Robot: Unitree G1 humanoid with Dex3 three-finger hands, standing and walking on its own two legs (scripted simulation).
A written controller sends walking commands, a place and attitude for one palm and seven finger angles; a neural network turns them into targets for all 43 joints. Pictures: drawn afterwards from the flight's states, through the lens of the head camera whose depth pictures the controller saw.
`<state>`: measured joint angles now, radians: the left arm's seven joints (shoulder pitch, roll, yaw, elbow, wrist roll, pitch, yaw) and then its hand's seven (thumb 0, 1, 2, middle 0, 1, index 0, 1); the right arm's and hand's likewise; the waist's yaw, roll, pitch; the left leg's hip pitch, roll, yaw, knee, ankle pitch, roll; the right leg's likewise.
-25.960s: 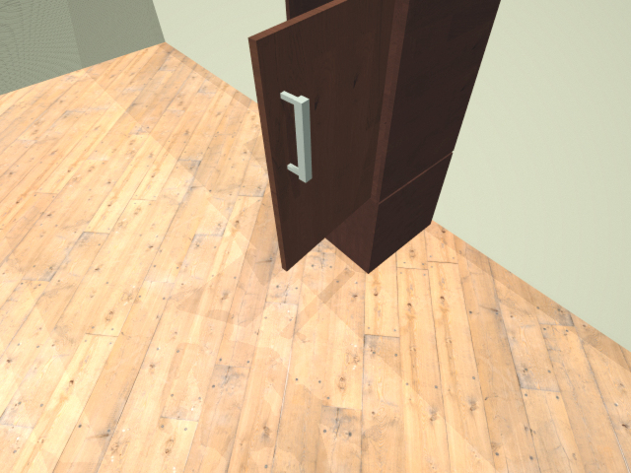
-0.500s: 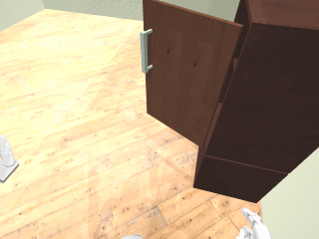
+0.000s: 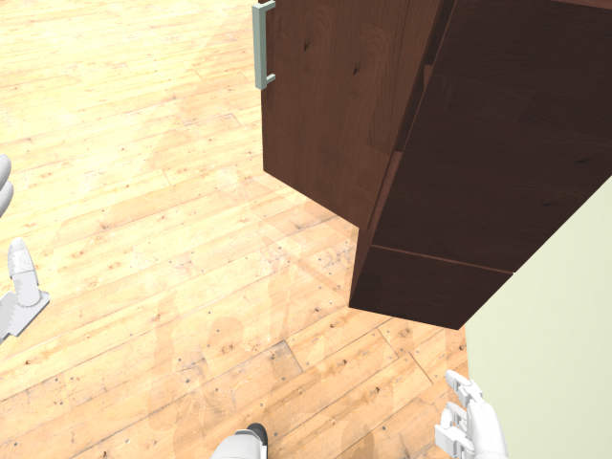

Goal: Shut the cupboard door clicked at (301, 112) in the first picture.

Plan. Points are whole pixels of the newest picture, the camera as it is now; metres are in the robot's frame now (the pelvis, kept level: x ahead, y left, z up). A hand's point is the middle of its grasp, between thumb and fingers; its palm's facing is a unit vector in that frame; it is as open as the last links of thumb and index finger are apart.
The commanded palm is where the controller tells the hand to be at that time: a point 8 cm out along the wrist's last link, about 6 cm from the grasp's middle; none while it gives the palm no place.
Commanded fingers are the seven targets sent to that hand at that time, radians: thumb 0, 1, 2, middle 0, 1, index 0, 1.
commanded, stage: stop stepping back and stand still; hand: left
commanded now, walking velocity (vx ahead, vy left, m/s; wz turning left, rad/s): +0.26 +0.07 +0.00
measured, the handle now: (265, 46) +0.88 +0.16 +0.08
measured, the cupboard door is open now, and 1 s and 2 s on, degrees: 64 64 64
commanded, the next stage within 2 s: let the arm hang, fingers relaxed in 1.30 s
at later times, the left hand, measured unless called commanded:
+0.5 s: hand out of the picture +0.16 +0.26 +0.19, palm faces +0.22 -0.86 -0.46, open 7.4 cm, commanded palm +0.11 +0.32 +0.19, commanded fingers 0.00 0.90 0.90 -0.20 -0.30 -0.20 -0.30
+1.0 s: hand out of the picture +0.18 +0.30 +0.20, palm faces +0.37 -0.81 -0.46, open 7.4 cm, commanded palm +0.11 +0.34 +0.19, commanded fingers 0.00 0.90 0.90 -0.20 -0.30 -0.20 -0.30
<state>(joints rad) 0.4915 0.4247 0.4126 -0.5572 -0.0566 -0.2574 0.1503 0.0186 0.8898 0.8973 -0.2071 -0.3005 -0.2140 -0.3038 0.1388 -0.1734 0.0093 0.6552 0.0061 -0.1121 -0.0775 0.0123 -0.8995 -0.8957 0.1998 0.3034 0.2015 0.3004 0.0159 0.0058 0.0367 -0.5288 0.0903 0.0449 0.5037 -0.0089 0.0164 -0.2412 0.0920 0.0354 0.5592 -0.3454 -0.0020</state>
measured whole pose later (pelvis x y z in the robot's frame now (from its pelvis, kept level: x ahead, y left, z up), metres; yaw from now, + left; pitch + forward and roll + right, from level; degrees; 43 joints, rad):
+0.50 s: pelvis -0.05 +0.03 +0.02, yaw -5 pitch +2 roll -2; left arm 0.68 0.48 0.41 -0.68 -0.06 -0.17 0.16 0.02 0.89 0.90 -0.20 -0.30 -0.21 -0.30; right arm 0.31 -0.12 0.06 0.60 -0.02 -0.13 -0.05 0.01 -0.90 -0.90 0.20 0.30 0.20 0.30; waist -0.05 -0.06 -0.04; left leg -0.36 0.01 -0.01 0.34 -0.05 0.01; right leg -0.15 0.09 -0.08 0.43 -0.33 -0.02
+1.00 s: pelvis -0.05 +0.05 +0.01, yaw -4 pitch -1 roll -1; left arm 0.51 0.48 0.47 -0.57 -0.05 -0.21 0.17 0.02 0.89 0.90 -0.21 -0.30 -0.21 -0.30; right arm 0.18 -0.17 0.02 0.58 0.00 -0.12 -0.07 0.01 -0.90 -0.90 0.20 0.30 0.20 0.30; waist -0.02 -0.04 0.04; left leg -0.38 0.02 0.05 0.55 -0.16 0.02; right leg -0.14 0.03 -0.05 0.53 -0.38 -0.03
